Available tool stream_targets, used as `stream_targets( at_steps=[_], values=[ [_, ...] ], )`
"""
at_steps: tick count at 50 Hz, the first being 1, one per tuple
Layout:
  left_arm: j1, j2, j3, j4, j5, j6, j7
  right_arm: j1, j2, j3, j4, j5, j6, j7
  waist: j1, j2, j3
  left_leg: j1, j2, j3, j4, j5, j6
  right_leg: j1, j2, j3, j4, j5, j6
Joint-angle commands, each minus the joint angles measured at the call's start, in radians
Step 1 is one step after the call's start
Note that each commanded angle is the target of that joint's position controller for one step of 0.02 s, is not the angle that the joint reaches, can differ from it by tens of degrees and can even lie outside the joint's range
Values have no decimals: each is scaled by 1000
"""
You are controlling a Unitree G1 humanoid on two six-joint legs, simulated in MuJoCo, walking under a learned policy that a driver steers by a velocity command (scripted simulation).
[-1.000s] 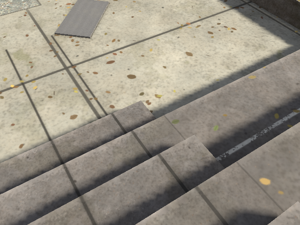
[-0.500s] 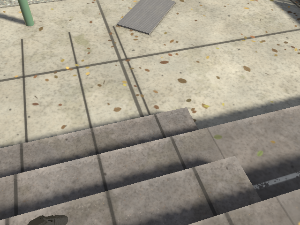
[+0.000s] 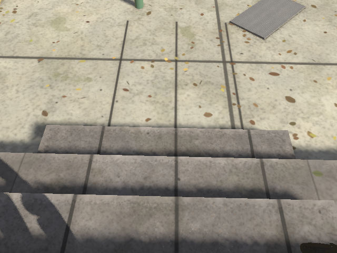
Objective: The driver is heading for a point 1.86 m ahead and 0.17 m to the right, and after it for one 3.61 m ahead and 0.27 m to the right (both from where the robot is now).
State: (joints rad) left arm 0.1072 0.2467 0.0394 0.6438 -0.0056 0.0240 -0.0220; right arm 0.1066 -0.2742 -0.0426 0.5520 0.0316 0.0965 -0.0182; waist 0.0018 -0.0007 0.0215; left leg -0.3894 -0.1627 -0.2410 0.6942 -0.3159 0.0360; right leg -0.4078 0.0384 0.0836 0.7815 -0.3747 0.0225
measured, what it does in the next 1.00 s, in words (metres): steps on the spot: right foot, then left foot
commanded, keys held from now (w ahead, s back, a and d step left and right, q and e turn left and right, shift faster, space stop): no key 1.00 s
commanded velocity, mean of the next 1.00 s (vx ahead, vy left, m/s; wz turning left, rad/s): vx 0.00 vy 0.00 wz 0.08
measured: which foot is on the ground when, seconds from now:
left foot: down 0.00-0.04, up 0.06-0.28, down 0.30-1.00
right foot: up 0.00-0.00, down 0.02-1.00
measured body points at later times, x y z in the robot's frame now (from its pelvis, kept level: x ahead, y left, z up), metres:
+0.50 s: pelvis -0.02 +0.00 +0.02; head -0.02 +0.01 +0.47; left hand +0.08 +0.24 -0.11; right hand +0.05 -0.23 -0.11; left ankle -0.05 +0.13 -0.72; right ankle +0.00 -0.13 -0.72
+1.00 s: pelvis -0.01 +0.01 +0.02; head +0.00 +0.01 +0.47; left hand +0.02 +0.25 -0.12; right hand +0.00 -0.22 -0.13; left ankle -0.05 +0.13 -0.72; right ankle +0.00 -0.13 -0.72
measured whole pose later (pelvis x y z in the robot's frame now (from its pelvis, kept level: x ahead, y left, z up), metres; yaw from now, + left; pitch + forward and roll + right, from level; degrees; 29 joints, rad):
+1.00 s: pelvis -0.01 +0.01 +0.02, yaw +2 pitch -1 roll +0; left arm 0.30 0.20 0.03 0.93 -0.01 0.04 0.06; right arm 0.36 -0.15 -0.03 0.96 0.00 0.04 -0.04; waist 0.00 -0.01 0.02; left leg -0.10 -0.03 -0.09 0.39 -0.27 0.00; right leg -0.18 -0.01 0.07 0.41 -0.22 0.03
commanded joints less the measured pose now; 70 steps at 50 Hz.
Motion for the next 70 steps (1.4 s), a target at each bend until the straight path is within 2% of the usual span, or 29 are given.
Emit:
stream_targets(
  at_steps=[1, 2, 3, 4, 5, 6, 7, 8, 9, 10, 11, 12, 13, 14, 15, 16, 17, 18, 21, 25, 30, 42, 55, 70],
  values=[
    [51, 68, 28, -57, 18, -25, -14, -37, -88, -25, -64, 5, -22, 3, 23, 82, -158, 78, 171, -232, -131, 248, 116, 236, -34, 32, -294, 272, -61],
    [57, 133, 39, -61, 44, -24, -10, 59, -60, -21, -53, -14, -30, 1, -44, -135, -174, 2, 53, -118, 32, -89, 36, 331, -190, 194, -331, 588, -137],
    [39, 134, 30, -58, 68, -26, -11, 58, -82, -33, -54, -15, -34, 2, -58, -290, -122, -41, -6, -35, 121, -333, -32, 185, -338, 410, -453, 518, -320],
    [-14, 97, 20, -79, 57, -33, -12, 32, -134, -51, -38, -18, -36, -3, -43, -227, -76, -44, 40, -20, 273, -324, -74, 119, -348, 430, -476, 420, -361],
    [-43, 85, 16, -85, 41, -32, -7, 15, -142, -58, -23, -15, -32, -3, -41, -170, -63, -47, 52, 11, 370, -274, -99, 99, -321, 373, -456, 400, -344],
    [-56, 55, 3, -80, 19, -31, -2, 37, -111, -51, -12, -19, -24, -4, -56, -137, -56, -82, 89, 3, 372, -278, -117, 132, -301, 338, -434, 396, -310],
    [-47, 60, 5, -69, 7, -25, 2, 49, -85, -44, 4, -21, -17, -1, -50, -108, -57, -92, 107, 18, 360, -241, -128, 154, -286, 296, -410, 405, -290],
    [-34, 67, 7, -57, 4, -13, 7, 64, -37, -26, 19, -20, -18, 8, -54, -89, -63, -62, 129, 64, 262, -224, -126, 164, -238, 217, -392, 408, -255],
    [-12, 62, 7, -43, 5, 1, 11, 66, 9, -7, 33, -18, -20, 16, -35, -103, -70, -4, 139, 115, 146, -211, -117, 159, -192, 157, -391, 385, -231],
    [29, 59, 6, -29, 5, 13, 17, 63, 38, 5, 45, -14, -23, 22, -10, -128, -77, 40, 138, 148, 49, -195, -107, 173, -174, 147, -404, 328, -229],
    [52, 58, 4, -17, 5, 21, 20, 71, 36, 5, 58, -10, -25, 26, -3, -148, -78, 88, 136, 171, -32, -147, -104, 170, -168, 152, -410, 273, -228],
    [51, 48, -3, -12, 4, 23, 22, 99, 33, 2, 75, -11, -28, 28, -18, -156, -76, 152, 132, 186, -149, -56, -94, 154, -162, 152, -410, 227, -218],
    [69, 39, -8, -2, 3, 19, 22, 117, 25, 0, 89, -19, -30, 28, -21, -151, -67, 199, 133, 180, -229, 20, -80, 143, -157, 157, -411, 219, -198],
    [76, 43, -8, 4, 0, 10, 22, 129, -2, -4, 91, -34, -32, 29, -17, -127, -58, 218, 157, 141, -257, 83, -60, 141, -152, 157, -394, 240, -166],
    [75, 55, -6, 4, 0, -2, 20, 140, -40, -9, 83, -47, -35, 25, -7, -68, -71, 245, 203, 100, -257, 210, -36, 130, -132, 130, -352, 241, -132],
    [114, 44, -8, -5, 8, -11, 20, 128, -85, -21, 105, -46, -38, 20, 53, 46, -51, 140, 201, 84, -234, 96, 2, 165, -86, 55, -370, 152, -91],
    [76, 69, -4, 2, 15, -11, 24, 127, -46, -16, 95, -44, -43, 20, 14, 43, -30, 82, 201, 72, -280, 0, 20, 200, -71, 29, -337, 101, -58],
    [67, 56, -4, 3, 14, -8, 27, 133, -14, -4, 111, -47, -49, 17, 18, 52, -19, 57, 204, 68, -308, -43, 16, 219, -67, 20, -334, 107, -48],
    [93, 24, -9, 22, 11, -1, 36, 162, -7, -1, 135, -42, -59, 7, 18, 50, 1, 61, 196, 72, -331, -11, -2, 227, -64, 11, -338, 154, -50],
    [127, 21, -6, 60, 6, -2, 43, 216, 8, 2, 173, -39, -61, -5, 8, 37, 13, 91, 194, 74, -346, 34, -2, 231, -64, 8, -359, 177, -38],
    [163, 33, 2, 108, 3, -1, 54, 255, 16, 1, 220, -36, -60, -15, -1, 14, 21, 138, 190, 85, -354, 126, 1, 230, -65, 6, -383, 215, -24],
    [228, 42, 9, 210, -4, 10, 76, 307, 35, -3, 342, -28, -57, -22, -2, 15, 11, 217, 182, 119, -365, 314, -1, 255, -67, -6, -404, 311, -18],
    [258, 34, 11, 286, -7, 20, 87, 345, 47, -3, 436, -29, -63, -28, 1, 12, 33, 205, 173, 143, -383, 295, -16, 272, -56, -18, -415, 327, -21],
    [283, 17, 4, 340, -8, 18, 85, 389, 64, 2, 492, -27, -64, -35, 0, 9, 57, 178, 166, 166, -387, 209, -28, 261, -45, -19, -430, 298, -34]
  ],
)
